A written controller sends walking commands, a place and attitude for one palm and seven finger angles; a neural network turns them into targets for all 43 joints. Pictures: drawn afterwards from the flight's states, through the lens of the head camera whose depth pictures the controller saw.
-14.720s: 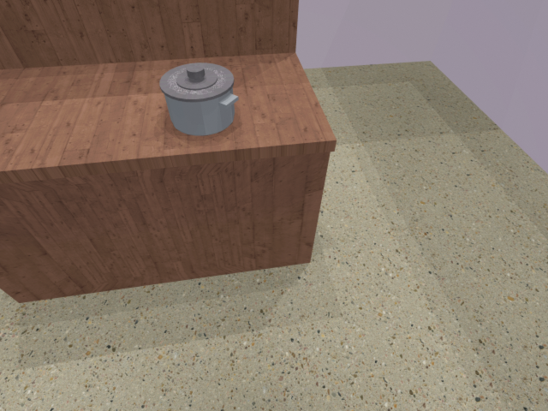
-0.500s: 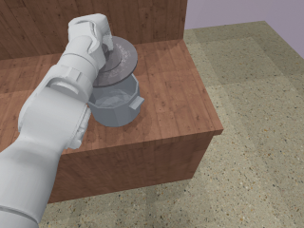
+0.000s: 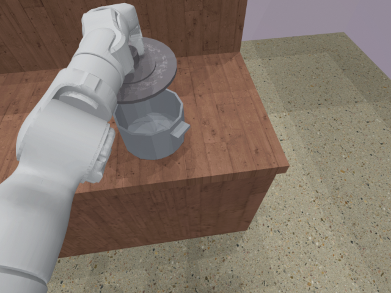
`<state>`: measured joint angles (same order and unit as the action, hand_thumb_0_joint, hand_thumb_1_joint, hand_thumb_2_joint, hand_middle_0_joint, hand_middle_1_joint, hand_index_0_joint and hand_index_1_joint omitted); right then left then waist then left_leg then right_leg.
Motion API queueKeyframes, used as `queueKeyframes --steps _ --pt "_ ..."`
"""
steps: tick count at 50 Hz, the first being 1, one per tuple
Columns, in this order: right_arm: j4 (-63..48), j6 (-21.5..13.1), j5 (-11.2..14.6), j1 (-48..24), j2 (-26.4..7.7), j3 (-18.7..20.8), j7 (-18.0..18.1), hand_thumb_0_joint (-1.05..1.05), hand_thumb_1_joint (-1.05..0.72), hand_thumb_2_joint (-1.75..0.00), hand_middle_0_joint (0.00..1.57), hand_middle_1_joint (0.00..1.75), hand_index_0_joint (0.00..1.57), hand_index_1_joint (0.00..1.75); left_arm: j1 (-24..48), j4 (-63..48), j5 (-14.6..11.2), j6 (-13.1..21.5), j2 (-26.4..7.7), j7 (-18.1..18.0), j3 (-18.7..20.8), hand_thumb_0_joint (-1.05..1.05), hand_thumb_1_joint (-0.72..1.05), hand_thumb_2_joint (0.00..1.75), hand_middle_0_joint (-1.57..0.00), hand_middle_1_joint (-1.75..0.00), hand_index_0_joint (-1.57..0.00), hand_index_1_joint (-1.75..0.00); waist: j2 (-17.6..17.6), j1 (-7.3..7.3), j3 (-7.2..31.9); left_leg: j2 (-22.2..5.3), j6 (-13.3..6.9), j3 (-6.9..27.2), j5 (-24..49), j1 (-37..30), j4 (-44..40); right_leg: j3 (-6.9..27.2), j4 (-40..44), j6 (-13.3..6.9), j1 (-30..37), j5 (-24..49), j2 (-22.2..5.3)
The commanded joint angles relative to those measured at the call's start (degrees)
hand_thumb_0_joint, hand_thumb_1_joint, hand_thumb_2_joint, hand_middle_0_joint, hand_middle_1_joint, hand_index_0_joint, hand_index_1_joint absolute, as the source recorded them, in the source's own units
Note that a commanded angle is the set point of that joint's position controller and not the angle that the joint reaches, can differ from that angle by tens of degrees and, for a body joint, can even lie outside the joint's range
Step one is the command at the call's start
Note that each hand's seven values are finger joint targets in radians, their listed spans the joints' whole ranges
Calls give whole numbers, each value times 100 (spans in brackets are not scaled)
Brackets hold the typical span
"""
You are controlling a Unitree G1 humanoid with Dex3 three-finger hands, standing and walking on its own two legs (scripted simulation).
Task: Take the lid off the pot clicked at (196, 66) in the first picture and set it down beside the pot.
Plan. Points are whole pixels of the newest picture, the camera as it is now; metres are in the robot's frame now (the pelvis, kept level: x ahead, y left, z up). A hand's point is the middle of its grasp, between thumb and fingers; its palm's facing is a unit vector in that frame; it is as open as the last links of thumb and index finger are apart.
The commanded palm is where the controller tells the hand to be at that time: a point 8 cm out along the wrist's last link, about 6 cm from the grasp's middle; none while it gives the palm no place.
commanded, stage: lift the lid straight up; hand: left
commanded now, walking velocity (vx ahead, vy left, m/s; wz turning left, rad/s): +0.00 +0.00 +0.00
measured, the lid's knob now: (127, 56) +0.54 +0.08 +0.19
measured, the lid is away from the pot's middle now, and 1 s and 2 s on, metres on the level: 0.02 0.11 0.23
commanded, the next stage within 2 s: move the lid sideways beside the pot in 0.02 s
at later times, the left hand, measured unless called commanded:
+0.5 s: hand (109, 49) +0.54 +0.11 +0.21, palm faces -0.30 -0.11 -0.95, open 7.6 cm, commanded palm +0.55 +0.11 +0.28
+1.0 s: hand (72, 56) +0.53 +0.17 +0.21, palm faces -0.29 -0.09 -0.95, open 7.6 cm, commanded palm +0.55 +0.17 +0.28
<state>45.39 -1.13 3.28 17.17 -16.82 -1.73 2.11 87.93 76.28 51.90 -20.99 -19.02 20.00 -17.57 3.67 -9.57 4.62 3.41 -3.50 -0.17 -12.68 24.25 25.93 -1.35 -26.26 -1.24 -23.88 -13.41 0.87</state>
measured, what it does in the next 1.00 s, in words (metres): stands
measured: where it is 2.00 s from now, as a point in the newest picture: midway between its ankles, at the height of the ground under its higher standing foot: outside the picture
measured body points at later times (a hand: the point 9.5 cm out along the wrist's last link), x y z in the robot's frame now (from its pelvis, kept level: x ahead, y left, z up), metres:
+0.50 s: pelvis +0.01 +0.00 +0.00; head +0.08 -0.02 +0.45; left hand +0.55 +0.11 +0.27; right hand +0.00 -0.26 -0.14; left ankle -0.01 +0.08 -0.74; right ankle -0.01 -0.11 -0.74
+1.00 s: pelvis +0.01 +0.01 +0.00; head +0.07 +0.00 +0.45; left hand +0.54 +0.17 +0.27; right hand +0.04 -0.27 -0.13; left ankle -0.01 +0.08 -0.74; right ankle -0.01 -0.11 -0.74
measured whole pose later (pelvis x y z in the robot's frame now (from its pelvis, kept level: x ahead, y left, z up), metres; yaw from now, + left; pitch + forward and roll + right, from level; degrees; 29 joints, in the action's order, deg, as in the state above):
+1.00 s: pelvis +0.01 +0.01 +0.00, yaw +0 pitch +12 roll -1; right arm 43.6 0.7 3.1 17.3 -16.5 -0.9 2.3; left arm 82.7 70.7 55.5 -13.5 -30.1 24.0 -14.7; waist 2.8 -8.9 4.7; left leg 3.4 -4.0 0.4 -13.4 24.5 26.3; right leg -1.8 -24.2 -0.7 -22.9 -13.0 0.9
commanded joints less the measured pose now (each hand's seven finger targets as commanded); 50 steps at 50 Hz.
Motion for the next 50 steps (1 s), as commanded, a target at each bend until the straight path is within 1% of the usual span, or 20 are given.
queueKeyframes --steps 1,5,9,11,13,14,15,17,21,24,27,30,32,34,37,39,40,43,46,50 --pt "-360 -271 9 495 -794 276 86 0 -90 -90 20 30 20 30 3913 -1491 267 215 -1110 -320 56 0 66 90 -93 -110 -87 -108 -343 -226 2667 -87 -127 451 1725 -1967 69 141 209 -3 336 1824 39" --pt "-338 -325 -14 595 -816 279 89 0 -90 -90 20 30 20 30 3894 -1435 278 236 -1471 -417 297 0 66 90 -93 -110 -87 -108 -471 -182 2739 -87 -115 433 1820 -1855 58 155 195 -13 520 1979 51" --pt "-323 -360 -36 720 -785 319 62 0 -90 -90 20 30 20 30 3925 -1515 409 256 -1500 -541 298 0 66 90 -93 -110 -87 -108 -273 -154 2955 -131 -86 445 2316 -1969 110 166 162 -45 502 2195 45" --pt "-295 -288 -31 741 -815 329 25 0 -90 -90 20 30 20 30 3733 -1208 500 125 -1592 -545 362 0 66 90 -93 -110 -87 -108 -478 -165 2789 -116 -68 413 2347 -1851 105 121 149 -16 510 2259 93" --pt "-293 -233 -19 714 -834 319 6 0 -90 -90 20 30 20 30 3612 -945 494 15 -1467 -512 279 0 66 90 -93 -110 -87 -108 -430 -183 2604 -97 -77 376 2229 -1711 93 107 169 -14 437 2221 90" --pt "-289 -222 -39 716 -848 334 6 0 -90 -90 20 30 20 30 3605 -952 450 31 -1503 -458 314 0 66 90 -93 -110 -87 -108 -451 -165 2696 -82 -100 339 2346 -1670 131 134 179 -20 573 2411 54" --pt "-323 -201 -48 721 -872 337 -3 0 -90 -90 20 30 20 30 3735 -1146 505 56 -1855 -432 507 0 66 90 -93 -110 -87 -108 -490 -153 2868 -80 -100 367 2422 -1725 143 156 157 -4 719 2548 60" --pt "-409 -179 -63 740 -818 358 8 0 -90 -90 20 30 20 30 3736 -1315 584 132 -1952 -338 507 0 66 90 -93 -110 -87 -108 -391 -139 3218 -58 -109 373 2797 -1876 184 206 136 4 896 2828 56" --pt "-407 -78 -60 771 -840 398 -4 0 -90 -90 20 30 20 30 3382 -1169 581 214 -1783 -155 396 0 66 90 -93 -110 -87 -108 -538 -170 2799 -82 -134 355 2913 -1889 211 146 231 26 674 2741 98" --pt "-527 -41 -81 731 -833 400 24 0 -90 -90 20 30 20 30 3517 -1695 512 407 -2210 -71 618 0 66 90 -93 -110 -87 -108 -376 -86 3150 -49 -169 304 3030 -1901 208 215 239 13 1068 3072 28" --pt "-504 31 -45 725 -813 406 5 0 -90 -90 20 30 20 30 3308 -1617 648 436 -2060 -26 429 0 66 90 -93 -110 -87 -108 -243 -122 2854 -87 -152 353 3088 -2034 217 156 279 14 716 2778 82" --pt "-548 44 -48 677 -805 439 -36 0 -90 -90 20 30 20 30 3254 -1841 568 551 -1937 41 380 0 66 90 -93 -110 -87 -108 -126 -102 2885 -125 -130 466 3398 -2356 300 109 263 9 454 2604 119" --pt "-534 68 -24 632 -820 443 -34 0 -90 -90 20 30 20 30 3171 -1748 505 553 -1939 88 380 0 66 90 -93 -110 -87 -108 -125 -118 2787 -117 -143 439 3036 -2346 274 90 303 12 367 2325 114" --pt "-472 78 23 613 -842 429 -14 0 -90 -90 20 30 20 30 3269 -1732 364 583 -1588 146 86 0 66 90 -93 -110 -87 -108 -119 -191 2585 -127 -144 432 2781 -2275 251 42 330 -4 203 2141 81" --pt "-485 24 10 591 -861 402 36 0 -90 -90 20 30 20 30 3607 -2140 378 705 -2146 102 409 0 66 90 -93 -110 -87 -108 -92 -158 2889 -95 -162 456 2633 -2342 246 84 301 5 436 2208 82" --pt "-460 -20 2 654 -835 411 61 0 -90 -90 20 30 20 30 3607 -2231 377 797 -2020 94 283 0 66 90 -93 -110 -87 -108 76 -147 2919 -130 -132 482 2920 -2458 291 63 291 -15 349 2236 73" --pt "-415 7 12 649 -859 399 53 0 -90 -90 20 30 20 30 3347 -1865 463 759 -2201 74 443 0 66 90 -93 -110 -87 -108 -83 -133 2689 -144 -120 513 2813 -2345 283 39 297 -13 264 2086 111" --pt "-409 27 34 590 -896 377 74 0 -90 -90 20 30 20 30 3150 -1578 439 690 -2123 92 385 0 66 90 -93 -110 -87 -108 -295 -140 2454 -128 -136 443 2328 -2089 199 15 323 -2 264 1898 95" --pt "-470 27 5 589 -893 384 73 0 -90 -90 20 30 20 30 3415 -1984 488 787 -2482 85 582 0 66 90 -93 -110 -87 -108 -118 -83 2836 -125 -125 475 2645 -2243 241 47 263 -13 472 2126 82" --pt "-478 95 16 612 -901 398 55 0 -90 -90 20 30 20 30 3135 -1774 570 800 -2492 139 563 0 66 90 -93 -110 -87 -108 -123 -71 2659 -157 -99 490 2842 -2225 287 19 292 -19 342 2083 110"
